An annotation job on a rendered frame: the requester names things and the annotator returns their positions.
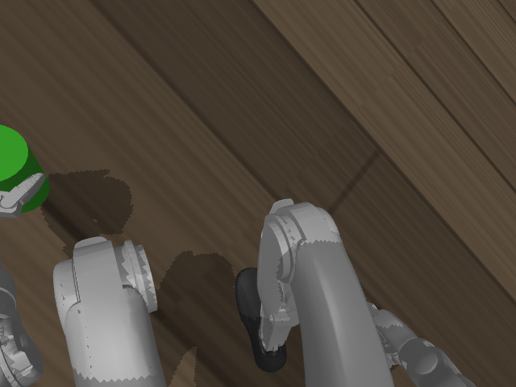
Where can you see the right robot hand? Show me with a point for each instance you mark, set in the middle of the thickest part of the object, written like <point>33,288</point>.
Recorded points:
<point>393,332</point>

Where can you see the right robot foot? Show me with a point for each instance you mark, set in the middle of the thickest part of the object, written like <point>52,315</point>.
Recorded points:
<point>248,302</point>

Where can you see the right robot arm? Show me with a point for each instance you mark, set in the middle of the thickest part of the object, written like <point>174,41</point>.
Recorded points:
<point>429,366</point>

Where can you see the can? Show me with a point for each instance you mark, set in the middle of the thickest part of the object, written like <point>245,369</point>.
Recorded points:
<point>17,163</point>

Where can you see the left robot hand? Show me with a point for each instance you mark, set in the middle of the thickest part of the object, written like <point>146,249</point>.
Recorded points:
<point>11,203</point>

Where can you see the left robot arm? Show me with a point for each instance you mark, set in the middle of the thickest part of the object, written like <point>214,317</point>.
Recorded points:
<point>21,363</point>

